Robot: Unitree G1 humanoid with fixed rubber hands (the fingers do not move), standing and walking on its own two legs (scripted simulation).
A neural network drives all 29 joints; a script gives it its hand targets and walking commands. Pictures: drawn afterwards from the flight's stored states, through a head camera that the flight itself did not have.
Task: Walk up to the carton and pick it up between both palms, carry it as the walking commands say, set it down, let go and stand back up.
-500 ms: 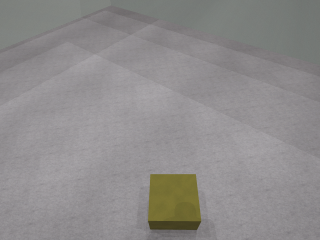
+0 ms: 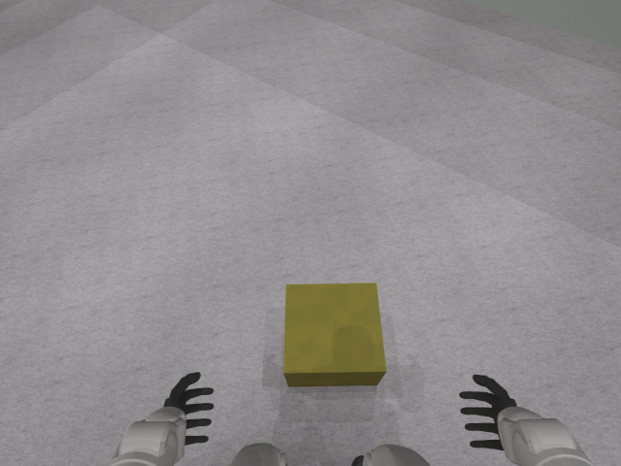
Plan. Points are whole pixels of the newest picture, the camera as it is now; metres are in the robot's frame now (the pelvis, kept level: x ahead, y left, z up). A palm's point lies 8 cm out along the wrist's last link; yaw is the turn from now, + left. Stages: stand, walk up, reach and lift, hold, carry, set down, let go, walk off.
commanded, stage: reach and lift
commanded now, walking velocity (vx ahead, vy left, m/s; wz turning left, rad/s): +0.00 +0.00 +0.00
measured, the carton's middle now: (332, 335) +0.48 -0.01 -0.65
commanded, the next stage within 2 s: none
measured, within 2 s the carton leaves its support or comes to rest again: neither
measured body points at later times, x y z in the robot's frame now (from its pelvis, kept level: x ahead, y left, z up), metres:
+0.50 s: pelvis -0.02 +0.01 -0.03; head +0.11 +0.01 +0.40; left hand +0.18 +0.21 -0.16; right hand +0.21 -0.23 -0.15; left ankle +0.03 +0.14 -0.71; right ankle +0.03 -0.09 -0.71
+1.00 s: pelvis -0.05 +0.01 -0.06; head +0.19 +0.00 +0.31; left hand +0.32 +0.21 -0.19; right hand +0.37 -0.23 -0.18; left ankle +0.03 +0.14 -0.71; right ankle +0.03 -0.09 -0.71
